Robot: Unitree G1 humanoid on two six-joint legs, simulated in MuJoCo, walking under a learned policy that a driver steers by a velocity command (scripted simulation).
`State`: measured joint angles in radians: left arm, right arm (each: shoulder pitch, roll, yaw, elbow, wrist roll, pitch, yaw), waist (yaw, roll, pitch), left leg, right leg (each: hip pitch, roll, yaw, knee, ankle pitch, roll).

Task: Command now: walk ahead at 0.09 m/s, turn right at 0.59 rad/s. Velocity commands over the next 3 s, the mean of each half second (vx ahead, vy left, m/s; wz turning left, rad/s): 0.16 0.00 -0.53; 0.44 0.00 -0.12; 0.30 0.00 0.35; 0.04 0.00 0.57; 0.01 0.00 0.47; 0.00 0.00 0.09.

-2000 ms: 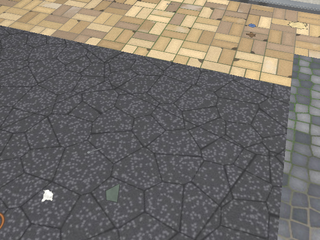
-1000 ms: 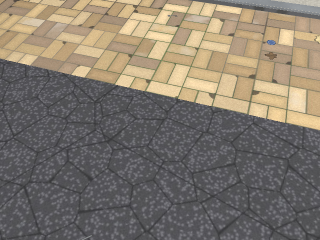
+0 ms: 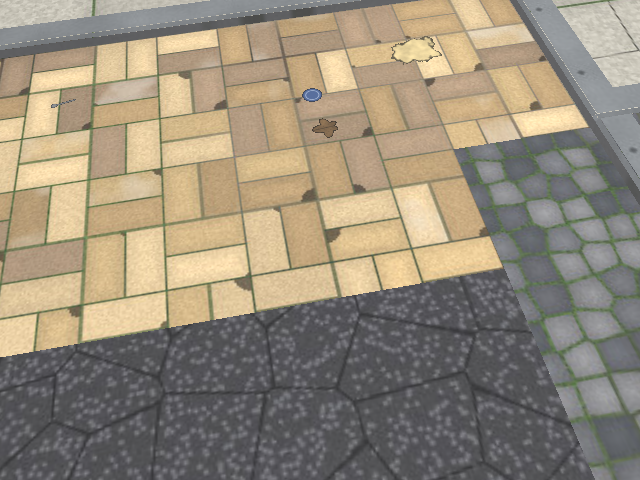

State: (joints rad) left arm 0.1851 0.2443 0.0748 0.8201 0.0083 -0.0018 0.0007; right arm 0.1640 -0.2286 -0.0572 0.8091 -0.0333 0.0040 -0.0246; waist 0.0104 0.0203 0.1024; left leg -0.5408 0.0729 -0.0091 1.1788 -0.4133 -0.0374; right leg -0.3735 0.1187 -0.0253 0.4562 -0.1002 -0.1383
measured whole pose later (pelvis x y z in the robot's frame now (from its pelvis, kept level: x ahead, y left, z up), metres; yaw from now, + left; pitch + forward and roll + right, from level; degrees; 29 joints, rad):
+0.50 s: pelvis +0.07 +0.05 +0.01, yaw -15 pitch +2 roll -1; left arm 0.25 0.28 0.09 0.77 0.03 0.00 -0.02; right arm 0.31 -0.26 -0.04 0.79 -0.03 -0.02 -0.03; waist -0.01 -0.03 -0.04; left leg -0.16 -0.03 -0.04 0.39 -0.25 0.04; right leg -0.47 0.17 0.16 0.84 -0.31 -0.05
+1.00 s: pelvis +0.25 -0.05 +0.01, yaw -17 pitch +1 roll +0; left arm 0.20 0.23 0.03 0.82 0.03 -0.06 -0.01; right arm 0.38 -0.25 -0.05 0.89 -0.02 -0.05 0.02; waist -0.04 0.03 0.03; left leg -0.38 0.05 0.01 1.09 -0.33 0.06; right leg -0.23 0.05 -0.07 0.41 -0.20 -0.08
